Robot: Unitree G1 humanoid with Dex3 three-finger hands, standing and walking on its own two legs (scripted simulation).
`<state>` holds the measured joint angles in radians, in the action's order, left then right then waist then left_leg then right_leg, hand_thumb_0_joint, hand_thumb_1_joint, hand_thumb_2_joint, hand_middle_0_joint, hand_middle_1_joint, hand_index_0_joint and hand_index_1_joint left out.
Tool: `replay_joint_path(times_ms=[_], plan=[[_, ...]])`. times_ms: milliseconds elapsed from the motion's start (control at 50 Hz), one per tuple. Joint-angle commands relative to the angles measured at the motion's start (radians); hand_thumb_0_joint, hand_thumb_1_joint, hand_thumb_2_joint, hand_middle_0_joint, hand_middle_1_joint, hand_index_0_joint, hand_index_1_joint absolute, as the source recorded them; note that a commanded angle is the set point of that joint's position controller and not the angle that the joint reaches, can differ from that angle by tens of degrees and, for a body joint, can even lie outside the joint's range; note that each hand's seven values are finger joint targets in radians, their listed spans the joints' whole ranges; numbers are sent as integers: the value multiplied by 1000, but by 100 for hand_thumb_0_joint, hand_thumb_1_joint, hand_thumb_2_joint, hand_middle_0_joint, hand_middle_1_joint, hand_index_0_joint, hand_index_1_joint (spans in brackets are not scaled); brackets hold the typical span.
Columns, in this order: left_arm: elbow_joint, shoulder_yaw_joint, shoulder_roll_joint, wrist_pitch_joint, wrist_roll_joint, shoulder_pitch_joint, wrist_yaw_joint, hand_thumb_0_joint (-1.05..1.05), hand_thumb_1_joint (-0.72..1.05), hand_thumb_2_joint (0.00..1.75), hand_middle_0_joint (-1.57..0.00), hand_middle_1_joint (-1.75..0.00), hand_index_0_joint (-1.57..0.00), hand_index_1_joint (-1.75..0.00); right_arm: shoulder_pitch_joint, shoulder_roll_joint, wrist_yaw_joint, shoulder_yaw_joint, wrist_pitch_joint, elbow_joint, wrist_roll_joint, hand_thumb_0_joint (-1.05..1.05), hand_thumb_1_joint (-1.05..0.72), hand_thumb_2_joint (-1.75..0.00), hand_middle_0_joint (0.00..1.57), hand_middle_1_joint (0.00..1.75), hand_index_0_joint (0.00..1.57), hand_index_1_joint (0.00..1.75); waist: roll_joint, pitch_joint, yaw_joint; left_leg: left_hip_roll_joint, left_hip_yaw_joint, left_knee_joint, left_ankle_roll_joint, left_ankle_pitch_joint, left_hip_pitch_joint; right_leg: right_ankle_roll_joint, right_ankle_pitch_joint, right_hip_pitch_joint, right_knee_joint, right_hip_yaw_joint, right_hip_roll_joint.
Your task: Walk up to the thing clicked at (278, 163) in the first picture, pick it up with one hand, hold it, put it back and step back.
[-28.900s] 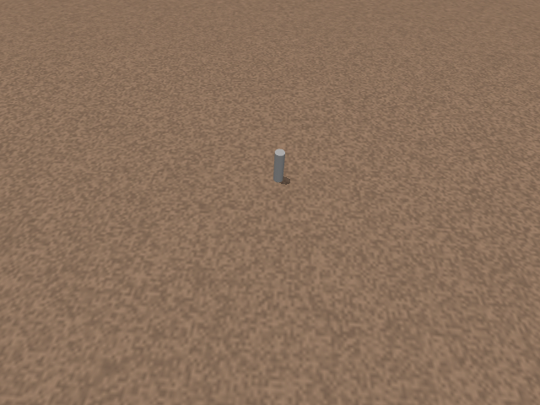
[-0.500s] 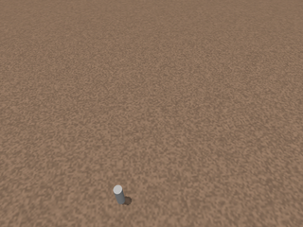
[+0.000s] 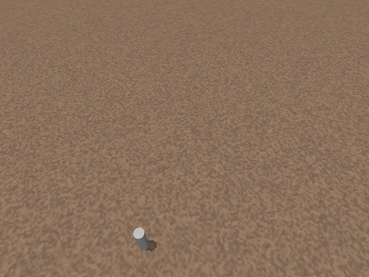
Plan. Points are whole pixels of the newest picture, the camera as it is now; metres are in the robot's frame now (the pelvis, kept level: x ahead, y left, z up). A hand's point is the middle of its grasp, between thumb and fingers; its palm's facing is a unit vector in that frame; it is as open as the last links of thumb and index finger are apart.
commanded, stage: stand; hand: left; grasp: from the side
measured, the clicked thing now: (141, 239) +0.40 +0.20 -0.69
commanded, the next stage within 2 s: step back in 0.70 s
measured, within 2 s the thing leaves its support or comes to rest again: neither
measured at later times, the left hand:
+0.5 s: hand out of the picture +0.09 +0.24 -0.15, palm faces -0.01 -0.94 -0.33, open 7.4 cm
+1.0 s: hand out of the picture +0.09 +0.29 -0.18, palm faces -0.05 -0.93 -0.37, open 7.4 cm
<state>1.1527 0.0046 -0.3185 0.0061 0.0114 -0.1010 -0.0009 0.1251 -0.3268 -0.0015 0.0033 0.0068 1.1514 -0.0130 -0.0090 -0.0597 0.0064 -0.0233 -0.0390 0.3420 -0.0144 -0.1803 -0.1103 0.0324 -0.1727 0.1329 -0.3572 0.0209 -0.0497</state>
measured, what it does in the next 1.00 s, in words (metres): stands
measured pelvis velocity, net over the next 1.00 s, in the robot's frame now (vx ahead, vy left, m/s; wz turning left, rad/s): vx -0.04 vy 0.03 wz -0.01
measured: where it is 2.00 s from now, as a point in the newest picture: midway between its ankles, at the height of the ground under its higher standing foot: outside the picture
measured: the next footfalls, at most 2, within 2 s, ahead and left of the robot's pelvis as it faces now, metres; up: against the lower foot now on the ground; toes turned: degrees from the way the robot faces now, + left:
right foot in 1.40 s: -0.11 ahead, -0.10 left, +0.00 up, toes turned -2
left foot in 1.72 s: -0.18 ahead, +0.15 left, +0.00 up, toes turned -3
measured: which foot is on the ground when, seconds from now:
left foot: down 0.00-1.00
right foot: down 0.00-1.00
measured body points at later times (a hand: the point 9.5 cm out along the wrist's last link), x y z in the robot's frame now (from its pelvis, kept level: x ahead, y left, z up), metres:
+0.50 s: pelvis +0.01 +0.00 +0.00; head +0.01 -0.01 +0.45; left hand +0.09 +0.29 -0.13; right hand +0.09 -0.30 -0.14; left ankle +0.01 +0.13 -0.75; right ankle +0.02 -0.14 -0.75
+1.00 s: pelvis -0.04 +0.03 -0.03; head +0.02 +0.04 +0.42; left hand +0.09 +0.34 -0.15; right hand +0.03 -0.31 -0.14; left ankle -0.05 +0.12 -0.75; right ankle +0.02 -0.14 -0.75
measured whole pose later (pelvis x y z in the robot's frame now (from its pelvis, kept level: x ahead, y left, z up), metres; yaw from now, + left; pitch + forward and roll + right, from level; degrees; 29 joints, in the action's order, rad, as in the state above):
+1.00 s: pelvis -0.04 +0.03 -0.03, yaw -1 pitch -1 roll -1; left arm 0.96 0.06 -0.39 -0.06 0.02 -0.05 0.00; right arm 0.12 -0.41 -0.02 0.06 -0.04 0.99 0.00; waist 0.01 -0.14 0.02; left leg 0.02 0.00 0.68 0.04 -0.38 -0.28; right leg 0.03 -0.24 0.38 -0.64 -0.01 -0.06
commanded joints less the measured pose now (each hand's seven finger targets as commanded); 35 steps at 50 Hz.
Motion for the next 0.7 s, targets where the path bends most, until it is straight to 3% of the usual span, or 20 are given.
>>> replay_joint_path(times_ms=[0,100,180,300,480,660,680], plan=[[-50,33,-203,21,3,32,19,0,90,90,-20,-30,-20,-30,-31,-207,17,41,19,-49,-4,0,-90,-90,20,30,20,30,7,76,-4,-104,92,-65,22,123,17,-37,127,-19,64,-78,-84],[-51,37,-211,19,2,39,16,0,90,90,-20,-30,-20,-30,-46,-204,17,41,20,-47,-5,0,-90,-90,20,30,20,30,3,58,-6,-103,90,-84,16,72,1,-39,91,-17,72,-84,-84],[-58,37,-208,22,2,50,17,0,90,90,-20,-30,-20,-30,-49,-206,17,42,23,-50,-5,0,-90,-90,20,30,20,30,8,100,-3,-114,85,-69,17,177,37,-41,181,-38,56,-80,-88],[-61,38,-210,23,1,48,19,0,90,90,-20,-30,-20,-30,-59,-215,19,45,22,-51,-3,0,-90,-90,20,30,20,30,4,123,-2,-119,75,-52,21,236,70,-40,257,-53,54,-80,-94],[-60,38,-214,22,2,47,17,0,90,90,-20,-30,-20,-30,-67,-208,15,41,16,-51,-4,0,-90,-90,20,30,20,30,8,58,-6,-112,79,-88,15,100,19,-36,124,-26,87,-79,-84],[-69,42,-226,23,3,49,14,0,90,90,-20,-30,-20,-30,-61,-210,12,46,17,-57,-7,0,-90,-90,20,30,20,30,2,60,-3,-113,78,-97,17,54,19,-45,69,-11,95,-90,-84],[-98,84,-306,12,-17,48,16,0,90,90,-20,-30,-20,-30,-90,-276,6,68,-2,-80,2,0,-90,-90,20,30,20,30,16,-49,-5,-96,104,10,43,183,-60,-53,256,75,11,-109,-74]])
